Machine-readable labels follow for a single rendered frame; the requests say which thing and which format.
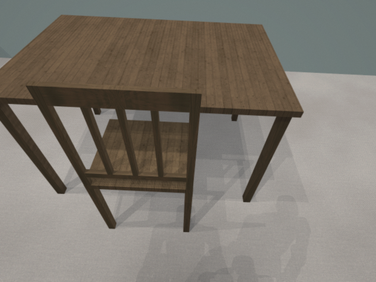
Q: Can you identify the chair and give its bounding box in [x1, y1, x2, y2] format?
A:
[26, 81, 202, 232]

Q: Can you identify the table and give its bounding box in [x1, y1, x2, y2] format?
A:
[0, 15, 304, 202]

